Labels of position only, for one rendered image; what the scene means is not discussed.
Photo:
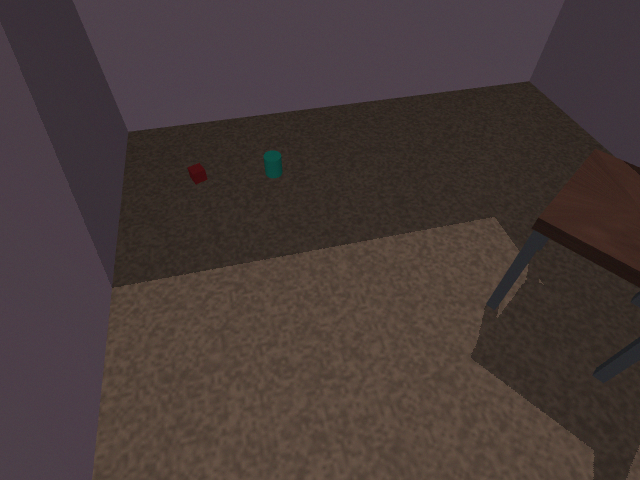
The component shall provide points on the chair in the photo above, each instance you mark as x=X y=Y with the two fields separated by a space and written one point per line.
x=596 y=215

